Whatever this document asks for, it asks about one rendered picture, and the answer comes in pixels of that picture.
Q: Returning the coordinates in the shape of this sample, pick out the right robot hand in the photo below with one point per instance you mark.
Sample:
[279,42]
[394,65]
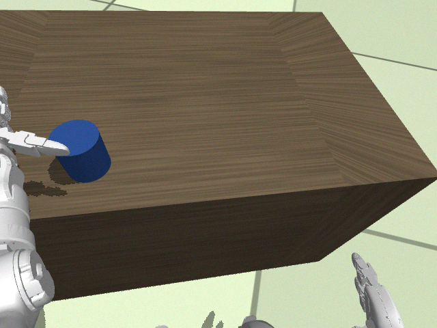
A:
[375,299]

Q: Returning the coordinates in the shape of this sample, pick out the left robot arm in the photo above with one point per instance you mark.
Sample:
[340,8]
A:
[25,284]

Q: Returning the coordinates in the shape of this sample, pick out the left robot hand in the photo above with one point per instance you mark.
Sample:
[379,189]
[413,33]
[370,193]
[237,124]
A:
[25,142]

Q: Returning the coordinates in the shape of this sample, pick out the can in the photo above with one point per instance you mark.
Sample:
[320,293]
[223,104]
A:
[88,159]

